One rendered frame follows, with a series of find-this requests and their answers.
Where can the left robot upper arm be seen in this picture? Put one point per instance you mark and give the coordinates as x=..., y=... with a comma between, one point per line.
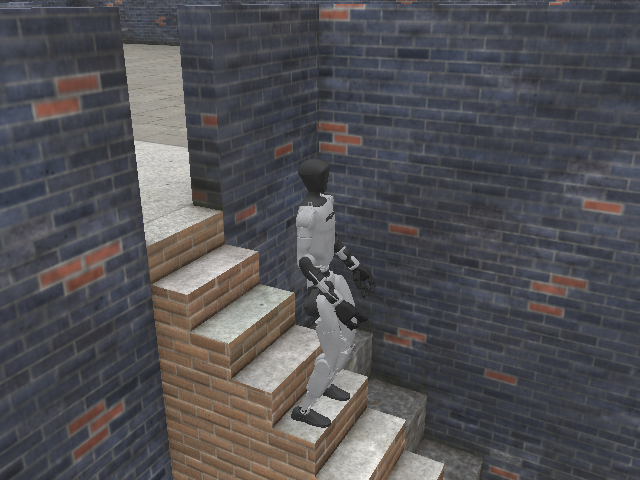
x=329, y=197

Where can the right robot forearm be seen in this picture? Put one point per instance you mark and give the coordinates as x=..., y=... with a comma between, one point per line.
x=306, y=265

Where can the right robot upper arm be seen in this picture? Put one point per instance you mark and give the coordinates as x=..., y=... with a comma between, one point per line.
x=305, y=223

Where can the robot left shin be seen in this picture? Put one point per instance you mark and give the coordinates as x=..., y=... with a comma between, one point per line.
x=343, y=356

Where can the right robot foot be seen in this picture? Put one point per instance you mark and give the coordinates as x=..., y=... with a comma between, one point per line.
x=312, y=418

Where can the left robot hand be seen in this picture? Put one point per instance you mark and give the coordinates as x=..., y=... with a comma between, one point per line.
x=360, y=274

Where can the right robot hand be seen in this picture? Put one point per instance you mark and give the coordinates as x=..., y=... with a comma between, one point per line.
x=346, y=311

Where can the left robot forearm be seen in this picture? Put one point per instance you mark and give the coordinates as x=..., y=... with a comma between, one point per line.
x=344, y=254

